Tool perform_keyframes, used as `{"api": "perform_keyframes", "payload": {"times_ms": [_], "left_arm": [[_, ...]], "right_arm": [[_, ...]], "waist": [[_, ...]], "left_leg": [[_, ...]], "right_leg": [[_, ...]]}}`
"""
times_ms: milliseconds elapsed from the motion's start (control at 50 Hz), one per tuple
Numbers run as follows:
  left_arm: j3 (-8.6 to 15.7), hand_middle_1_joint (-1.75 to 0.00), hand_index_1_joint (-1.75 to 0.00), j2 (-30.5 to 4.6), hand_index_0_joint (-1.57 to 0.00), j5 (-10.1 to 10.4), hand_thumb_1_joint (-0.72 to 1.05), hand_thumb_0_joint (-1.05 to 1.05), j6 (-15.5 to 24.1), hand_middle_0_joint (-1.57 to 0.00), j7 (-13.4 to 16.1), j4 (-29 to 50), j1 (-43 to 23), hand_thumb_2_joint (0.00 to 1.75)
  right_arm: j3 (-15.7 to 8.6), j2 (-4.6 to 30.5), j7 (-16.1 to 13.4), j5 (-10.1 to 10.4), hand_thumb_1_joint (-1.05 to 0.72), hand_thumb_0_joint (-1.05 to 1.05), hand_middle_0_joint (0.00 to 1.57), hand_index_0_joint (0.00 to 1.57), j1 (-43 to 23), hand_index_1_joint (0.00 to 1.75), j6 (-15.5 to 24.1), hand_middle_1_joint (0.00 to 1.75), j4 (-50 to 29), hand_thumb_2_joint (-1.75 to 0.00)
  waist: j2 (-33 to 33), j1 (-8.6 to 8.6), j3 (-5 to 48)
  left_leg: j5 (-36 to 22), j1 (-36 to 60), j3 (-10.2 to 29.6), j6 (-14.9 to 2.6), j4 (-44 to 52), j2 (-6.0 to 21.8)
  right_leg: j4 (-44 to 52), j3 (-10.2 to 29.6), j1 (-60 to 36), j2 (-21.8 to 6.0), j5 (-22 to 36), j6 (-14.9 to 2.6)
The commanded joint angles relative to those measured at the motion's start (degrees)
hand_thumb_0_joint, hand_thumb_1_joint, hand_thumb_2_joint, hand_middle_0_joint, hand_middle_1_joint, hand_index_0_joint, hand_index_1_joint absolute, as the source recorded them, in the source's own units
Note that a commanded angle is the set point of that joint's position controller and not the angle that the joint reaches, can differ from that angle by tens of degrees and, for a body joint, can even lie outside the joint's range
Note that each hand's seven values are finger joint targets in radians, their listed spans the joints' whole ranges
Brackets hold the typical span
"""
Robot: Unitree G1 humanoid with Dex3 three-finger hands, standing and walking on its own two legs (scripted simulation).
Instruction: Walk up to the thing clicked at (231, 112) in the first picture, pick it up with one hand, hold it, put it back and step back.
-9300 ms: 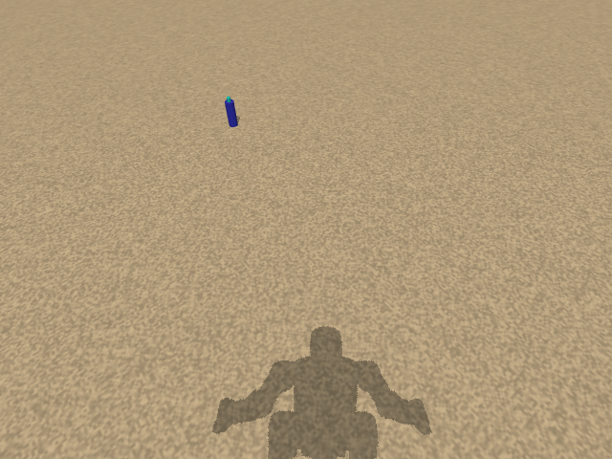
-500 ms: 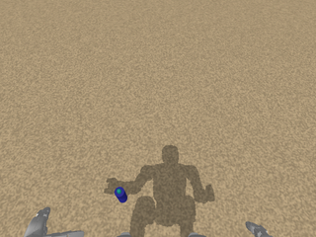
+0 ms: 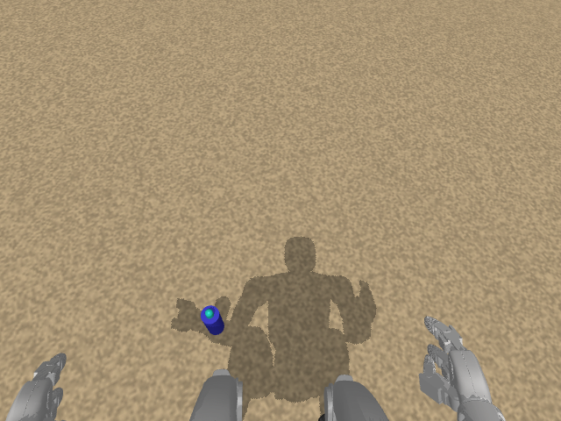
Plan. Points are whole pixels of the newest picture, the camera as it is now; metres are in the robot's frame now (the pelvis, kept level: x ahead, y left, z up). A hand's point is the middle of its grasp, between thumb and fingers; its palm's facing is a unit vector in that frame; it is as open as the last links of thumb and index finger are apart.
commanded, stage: go down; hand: left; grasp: from the side
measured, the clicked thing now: (212, 319) +0.39 +0.19 -0.59
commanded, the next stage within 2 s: none
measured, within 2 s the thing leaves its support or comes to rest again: neither
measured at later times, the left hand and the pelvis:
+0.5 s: hand (91, 347) +0.26 +0.35 -0.21, palm faces +0.15 -0.96 -0.23, open 17.3 cm; pelvis -0.05 +0.00 -0.15, yaw -2 degrees
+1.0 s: hand (94, 327) +0.30 +0.37 -0.26, palm faces +0.14 -0.97 -0.18, open 17.1 cm; pelvis -0.07 +0.00 -0.23, yaw -4 degrees
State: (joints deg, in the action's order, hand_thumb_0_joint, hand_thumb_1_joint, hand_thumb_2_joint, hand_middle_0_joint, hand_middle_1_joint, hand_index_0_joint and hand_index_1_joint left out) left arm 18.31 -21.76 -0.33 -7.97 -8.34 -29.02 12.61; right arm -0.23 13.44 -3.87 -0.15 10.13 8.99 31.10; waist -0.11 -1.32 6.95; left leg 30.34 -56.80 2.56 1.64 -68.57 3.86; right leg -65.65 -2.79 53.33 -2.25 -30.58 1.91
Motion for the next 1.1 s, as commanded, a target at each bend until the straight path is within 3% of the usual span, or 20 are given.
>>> {"api": "perform_keyframes", "payload": {"times_ms": [0, 60, 80, 120, 140, 180, 220, 280, 420, 440, 460, 500, 560, 600, 720, 760, 820, 840, 940, 1080], "left_arm": [[6.75, -0.04, -0.04, -13.62, -0.09, 1.82, -0.58, 0.00, 7.45, -0.09, -2.88, 2.64, -7.57, 0.00], [8.86, -0.09, -0.09, -15.80, -0.09, 3.17, -0.61, 0.00, 13.94, -0.09, -6.18, 0.34, -12.02, 0.01], [11.02, -0.09, -0.08, -17.75, -0.09, 3.95, -0.61, 0.00, 16.01, -0.09, -7.07, -0.47, -12.36, 0.01], [11.97, -0.10, -0.10, -19.88, -0.08, 4.43, -0.61, 0.00, 19.53, -0.08, -9.11, 0.36, -14.84, 0.02], [13.66, -0.11, -0.10, -21.20, -0.08, 4.70, -0.61, 0.00, 20.49, -0.08, -9.76, -1.86, -14.05, 0.04], [14.01, -0.12, -0.12, -21.03, -0.07, 5.19, -0.61, 0.00, 21.93, -0.07, -10.96, -3.79, -14.56, 0.06], [17.12, -0.12, -0.12, -23.71, -0.06, 5.72, -0.56, 0.00, 23.17, -0.06, -11.82, -4.85, -14.65, 0.09], [18.59, -0.12, -0.13, -25.10, -0.06, 6.34, -0.59, 0.00, 24.15, -0.06, -13.45, -5.44, -17.28, 0.09], [22.80, -0.13, -0.13, -31.13, -0.05, 7.90, -0.54, 0.00, 27.38, -0.05, -16.71, -8.27, -28.57, 0.10], [22.95, -0.13, -0.13, -32.60, -0.05, 7.88, -0.53, 0.00, 28.06, -0.05, -17.24, -7.95, -31.49, 0.10], [22.51, -0.13, -0.13, -31.50, -0.05, 8.08, -0.52, 0.00, 28.40, -0.05, -17.95, -10.35, -32.03, 0.10], [22.51, -0.13, -0.12, -32.54, -0.05, 8.32, -0.49, 0.00, 29.11, -0.05, -19.00, -12.07, -34.20, 0.11], [24.46, -0.12, -0.11, -37.07, -0.06, 8.31, -0.50, 0.00, 30.17, -0.05, -20.31, -12.74, -37.22, 0.08], [24.08, -0.13, -0.12, -36.83, -0.06, 8.64, -0.50, 0.00, 30.35, -0.05, -21.33, -14.45, -38.12, 0.08], [27.22, -0.10, -0.09, -41.19, -0.06, 9.48, -0.47, 0.00, 30.94, -0.05, -23.16, -14.73, -39.80, 0.07], [27.11, -0.09, -0.09, -39.70, -0.05, 10.08, -0.48, 0.00, 30.72, -0.05, -23.80, -16.18, -38.99, 0.07], [28.17, -0.09, -0.08, -42.02, -0.05, 10.20, -0.47, 0.00, 30.86, -0.05, -24.49, -14.62, -40.37, 0.07], [27.76, -0.08, -0.08, -41.15, -0.05, 10.01, -0.46, 0.00, 30.54, -0.05, -24.79, -16.26, -40.08, 0.07], [29.26, -0.09, -0.08, -42.85, -0.04, 10.95, -0.46, 0.00, 31.07, -0.04, -25.71, -15.02, -42.34, 0.07], [29.52, -0.07, -0.07, -45.04, -0.03, 11.03, -0.46, 0.00, 31.10, -0.04, -27.30, -15.05, -46.49, 0.08]], "right_arm": [[-4.30, 9.72, -0.96, -0.50, -0.92, 0.00, 0.20, 0.20, 1.87, 0.30, 4.00, 0.30, -4.95, -0.90], [-4.20, 10.16, -0.55, -0.64, -0.93, 0.00, 0.20, 0.20, 1.25, 0.30, 4.87, 0.30, -5.10, -0.90], [-4.32, 10.94, -0.40, -0.59, -0.92, 0.00, 0.20, 0.20, 1.23, 0.30, 5.13, 0.30, -4.83, -0.90], [-4.37, 11.76, -0.13, -0.61, -0.91, 0.00, 0.20, 0.20, 0.77, 0.30, 5.15, 0.30, -4.84, -0.90], [-4.41, 12.23, -0.13, -0.68, -0.90, 0.00, 0.20, 0.20, 0.91, 0.30, 4.84, 0.30, -4.52, -0.90], [-4.83, 13.19, 0.11, -0.71, -0.90, 0.00, 0.20, 0.20, 0.88, 0.30, 4.42, 0.30, -3.77, -0.90], [-4.59, 13.26, 0.35, -0.86, -0.89, 0.00, 0.20, 0.20, 1.03, 0.30, 3.87, 0.30, -3.20, -0.90], [-4.94, 14.29, 0.67, -0.95, -0.90, 0.00, 0.20, 0.20, 0.93, 0.30, 3.21, 0.30, -2.27, -0.90], [-4.18, 14.78, 0.76, -0.99, -0.89, 0.00, 0.20, 0.20, 0.94, 0.30, 2.35, 0.30, 0.33, -0.90], [-4.13, 14.74, 0.70, -1.09, -0.89, 0.00, 0.20, 0.20, 1.16, 0.30, 2.26, 0.30, 0.82, -0.90], [-3.87, 14.54, 0.60, -1.19, -0.88, 0.00, 0.20, 0.20, 0.89, 0.30, 2.10, 0.30, 1.10, -0.90], [-3.62, 14.79, 0.58, -1.18, -0.88, 0.00, 0.20, 0.20, 1.01, 0.30, 2.16, 0.30, 1.71, -0.90], [-3.15, 15.58, 0.55, -1.30, -0.89, 0.00, 0.20, 0.20, 1.28, 0.30, 2.16, 0.30, 1.98, -0.90], [-2.84, 15.71, 0.60, -1.28, -0.89, 0.00, 0.20, 0.20, 0.78, 0.30, 2.19, 0.30, 1.83, -0.90], [-2.34, 17.17, 0.73, -1.17, -0.90, 0.00, 0.20, 0.20, 1.49, 0.30, 2.13, 0.30, 2.47, -0.90], [-2.22, 17.10, 0.80, -1.04, -0.90, 0.00, 0.20, 0.20, 1.91, 0.30, 2.06, 0.30, 3.08, -0.90], [-2.20, 17.74, 0.82, -1.20, -0.90, 0.00, 0.20, 0.20, 1.63, 0.30, 1.88, 0.30, 3.23, -0.90], [-2.23, 17.77, 0.85, -1.15, -0.91, 0.00, 0.20, 0.20, 1.66, 0.30, 1.98, 0.30, 3.33, -0.90], [-2.03, 18.21, 1.07, -1.27, -0.91, 0.00, 0.20, 0.20, 1.74, 0.30, 1.95, 0.30, 4.00, -0.90], [-1.59, 18.48, 1.12, -1.71, -0.91, 0.00, 0.20, 0.20, 1.90, 0.30, 2.02, 0.30, 4.47, -0.91]], "waist": [[4.72, -1.74, 12.42], [5.33, -1.15, 16.95], [5.62, -0.32, 19.01], [8.49, 0.59, 22.44], [7.95, 1.21, 24.99], [8.03, 1.85, 26.87], [7.83, 3.25, 31.00], [7.79, 3.05, 32.89], [6.68, 1.57, 32.34], [7.19, 1.27, 32.43], [6.52, 0.60, 31.13], [5.62, 0.66, 29.26], [7.85, 1.12, 31.47], [7.33, 0.76, 30.61], [9.27, 1.89, 33.85], [7.98, 1.48, 34.13], [10.53, 2.28, 34.27], [9.66, 1.19, 33.50], [10.55, 1.60, 33.26], [10.88, 0.66, 33.88]], "left_leg": [[-13.60, 4.23, -1.53, -2.25, 2.29, -2.02], [-11.51, -1.04, -1.22, -2.40, -3.07, -2.29], [-12.23, -1.71, -0.68, -2.28, -4.19, -2.24], [-11.61, -2.24, 0.38, -1.84, -6.21, -1.96], [-14.28, -1.88, 0.67, -1.81, -7.49, -1.88], [-13.44, -3.22, 0.94, -1.68, -9.41, -1.86], [-16.78, -3.80, 0.76, -1.87, -12.11, -1.94], [-17.09, -4.87, 1.66, -1.91, -14.45, -1.77], [-8.62, -15.07, 1.44, -2.61, -20.81, -1.96], [-5.81, -17.12, 1.02, -2.68, -21.63, -1.98], [-3.66, -18.85, 1.02, -2.73, -22.26, -1.95], [1.12, -22.63, 0.81, -2.65, -22.92, -1.87], [2.52, -23.69, 0.73, -2.44, -24.64, -1.79], [3.86, -26.04, 0.52, -2.56, -25.74, -1.87], [1.40, -26.47, 1.03, -2.40, -28.90, -1.80], [-1.37, -27.26, 0.71, -2.60, -30.49, -1.87], [-1.48, -26.70, 0.87, -2.39, -31.33, -1.65], [-0.63, -27.94, 1.23, -2.40, -31.55, -1.69], [0.56, -29.05, 1.38, -2.37, -33.28, -1.41], [0.93, -31.89, 1.00, -2.56, -36.33, -1.51]], "right_leg": [[0.64, 0.57, 2.58, 1.90, 12.01, -2.65], [-5.16, 0.96, 8.36, 1.68, 9.84, -2.86], [-7.13, 0.74, 9.80, 1.77, 9.93, -2.98], [-11.07, 0.70, 14.32, 1.56, 8.35, -3.28], [-12.27, 0.55, 14.62, 1.58, 10.08, -3.29], [-14.62, 0.38, 17.31, 1.65, 8.88, -3.49], [-16.33, 0.58, 17.45, 1.65, 11.32, -3.55], [-19.22, 0.12, 20.95, 1.82, 11.05, -3.70], [-23.61, 0.66, 26.88, 1.98, 5.13, -3.57], [-23.51, 1.32, 27.34, 1.87, 2.95, -3.43], [-23.74, 1.51, 28.28, 1.86, 1.28, -3.33], [-23.81, 2.03, 29.62, 1.85, -2.62, -3.26], [-26.11, 1.79, 31.33, 1.98, -3.86, -3.48], [-26.69, 1.71, 32.41, 2.01, -5.02, -3.43], [-32.35, -0.34, 35.56, 2.28, -2.19, -3.78], [-33.15, -0.67, 35.82, 2.40, -0.09, -3.83], [-35.00, -0.97, 38.16, 2.48, 0.09, -3.98], [-35.55, -1.45, 38.61, 2.50, -0.41, -3.95], [-38.09, -1.84, 41.20, 2.61, -1.00, -3.93], [-40.22, -2.06, 42.83, 2.74, -1.34, -3.94]]}}
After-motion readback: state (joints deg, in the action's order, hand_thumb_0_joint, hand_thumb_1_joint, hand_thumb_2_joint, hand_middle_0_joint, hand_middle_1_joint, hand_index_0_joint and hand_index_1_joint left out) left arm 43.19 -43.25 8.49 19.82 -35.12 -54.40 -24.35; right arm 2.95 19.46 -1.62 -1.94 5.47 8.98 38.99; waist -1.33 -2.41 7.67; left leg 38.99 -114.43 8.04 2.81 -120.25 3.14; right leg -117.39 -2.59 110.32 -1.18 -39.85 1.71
